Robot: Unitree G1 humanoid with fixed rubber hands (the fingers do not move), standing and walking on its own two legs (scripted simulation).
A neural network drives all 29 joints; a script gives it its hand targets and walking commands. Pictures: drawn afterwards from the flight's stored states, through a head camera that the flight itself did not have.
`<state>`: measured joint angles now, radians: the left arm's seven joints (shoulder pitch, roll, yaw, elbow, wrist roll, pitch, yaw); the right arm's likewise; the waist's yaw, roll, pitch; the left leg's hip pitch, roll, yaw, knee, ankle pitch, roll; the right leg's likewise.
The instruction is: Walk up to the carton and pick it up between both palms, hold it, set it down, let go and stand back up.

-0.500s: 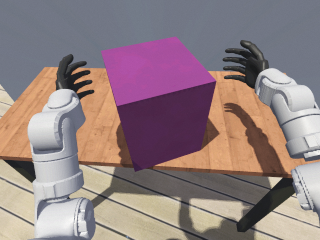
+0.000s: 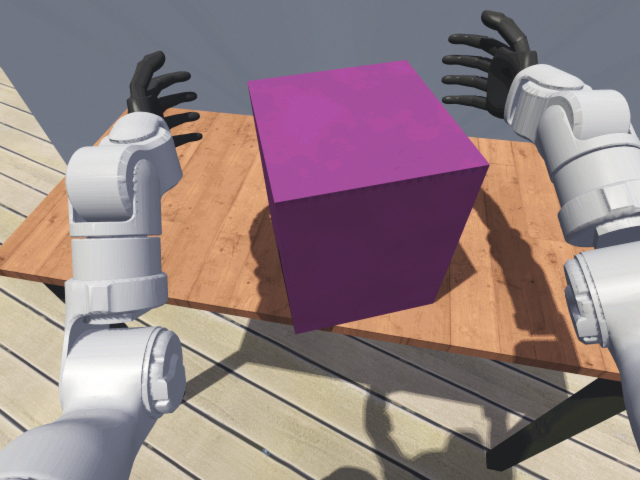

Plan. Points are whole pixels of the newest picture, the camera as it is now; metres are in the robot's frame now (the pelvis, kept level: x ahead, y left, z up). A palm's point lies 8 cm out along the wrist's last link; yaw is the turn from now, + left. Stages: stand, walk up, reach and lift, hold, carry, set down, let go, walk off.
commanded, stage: reach and lift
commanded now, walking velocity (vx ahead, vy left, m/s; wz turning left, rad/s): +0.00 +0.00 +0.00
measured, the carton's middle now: (348, 202) +0.42 +0.06 +0.11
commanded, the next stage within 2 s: none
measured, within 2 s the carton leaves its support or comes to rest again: neither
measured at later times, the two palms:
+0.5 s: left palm (193, 196) +0.35 +0.24 +0.16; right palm (491, 164) +0.47 -0.11 +0.16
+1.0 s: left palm (223, 199) +0.37 +0.21 +0.14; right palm (495, 168) +0.48 -0.12 +0.15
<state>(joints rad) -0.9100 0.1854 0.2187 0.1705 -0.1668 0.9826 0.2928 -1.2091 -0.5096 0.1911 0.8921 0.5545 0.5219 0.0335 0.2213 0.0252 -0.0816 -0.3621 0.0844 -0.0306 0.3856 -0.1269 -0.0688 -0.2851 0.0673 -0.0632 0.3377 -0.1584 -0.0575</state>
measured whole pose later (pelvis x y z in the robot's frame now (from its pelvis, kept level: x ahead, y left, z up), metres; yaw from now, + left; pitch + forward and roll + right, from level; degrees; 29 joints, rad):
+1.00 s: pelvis +0.01 +0.00 +0.00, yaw +0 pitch +9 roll -1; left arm -0.65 -0.01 0.18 0.20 -0.07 0.63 0.27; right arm -0.96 -0.41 0.15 0.86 0.42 0.25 0.03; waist 0.19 0.04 -0.06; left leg -0.40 0.08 -0.02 0.38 -0.13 -0.07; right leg -0.34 0.06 -0.06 0.35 -0.16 -0.05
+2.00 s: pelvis +0.00 -0.01 +0.00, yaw +0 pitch +7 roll -1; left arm -0.70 -0.09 0.22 0.30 0.02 0.54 0.30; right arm -0.95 -0.27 0.13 0.89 0.35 0.23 -0.11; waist 0.16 0.04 -0.05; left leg -0.37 0.09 -0.04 0.37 -0.11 -0.07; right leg -0.30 0.07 -0.07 0.33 -0.16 -0.06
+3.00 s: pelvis +0.01 -0.01 +0.00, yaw +1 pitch +4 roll -1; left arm -0.69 -0.15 0.36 0.40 0.25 0.36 0.18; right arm -0.99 -0.16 -0.06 1.12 0.08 -0.01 -0.05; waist 0.14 -0.01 -0.10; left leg -0.28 0.08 -0.05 0.30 -0.10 -0.07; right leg -0.21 0.06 -0.08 0.29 -0.15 -0.06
